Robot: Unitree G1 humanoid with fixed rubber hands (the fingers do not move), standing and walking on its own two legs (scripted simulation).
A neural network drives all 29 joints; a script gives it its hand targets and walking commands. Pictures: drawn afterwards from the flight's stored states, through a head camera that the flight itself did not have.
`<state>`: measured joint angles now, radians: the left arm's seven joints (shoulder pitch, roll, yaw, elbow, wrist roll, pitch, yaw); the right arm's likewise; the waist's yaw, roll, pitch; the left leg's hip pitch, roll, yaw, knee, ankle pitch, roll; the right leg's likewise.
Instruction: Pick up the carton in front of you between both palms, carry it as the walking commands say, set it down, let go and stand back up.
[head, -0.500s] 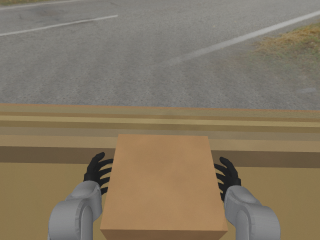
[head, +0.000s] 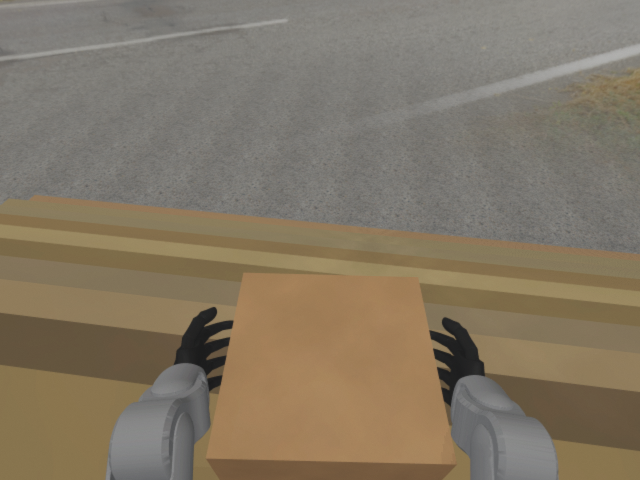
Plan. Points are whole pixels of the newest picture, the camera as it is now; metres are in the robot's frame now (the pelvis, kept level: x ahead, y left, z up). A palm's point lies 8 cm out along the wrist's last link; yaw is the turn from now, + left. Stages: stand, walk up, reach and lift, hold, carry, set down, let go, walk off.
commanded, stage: carry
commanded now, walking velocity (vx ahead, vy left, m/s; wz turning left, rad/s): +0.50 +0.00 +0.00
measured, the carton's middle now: (327, 400) +0.24 +0.01 +0.00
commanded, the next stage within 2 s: none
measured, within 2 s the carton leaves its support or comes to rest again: neither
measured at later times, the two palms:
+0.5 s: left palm (254, 154) +0.69 +0.18 +0.07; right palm (407, 167) +0.67 -0.13 +0.08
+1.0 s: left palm (264, 106) +1.00 +0.21 +0.04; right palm (379, 116) +0.99 -0.09 +0.03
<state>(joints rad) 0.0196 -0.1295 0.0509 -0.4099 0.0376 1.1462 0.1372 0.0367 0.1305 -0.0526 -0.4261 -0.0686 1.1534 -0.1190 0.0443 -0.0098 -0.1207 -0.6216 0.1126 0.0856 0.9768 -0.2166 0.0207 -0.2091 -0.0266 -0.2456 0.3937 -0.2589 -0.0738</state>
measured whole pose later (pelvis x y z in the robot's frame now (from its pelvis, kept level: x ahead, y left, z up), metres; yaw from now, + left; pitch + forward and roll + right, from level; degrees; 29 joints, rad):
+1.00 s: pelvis +0.66 +0.05 -0.10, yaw -3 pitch +2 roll -1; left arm -0.53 -0.07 0.18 -0.05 -0.04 1.03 0.18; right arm -0.41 0.13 -0.27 -0.20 -0.07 1.05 -0.16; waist 0.10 0.01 -0.02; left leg -0.54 0.02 0.07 0.58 0.47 0.06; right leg -0.26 0.02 -0.05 1.10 -0.72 -0.03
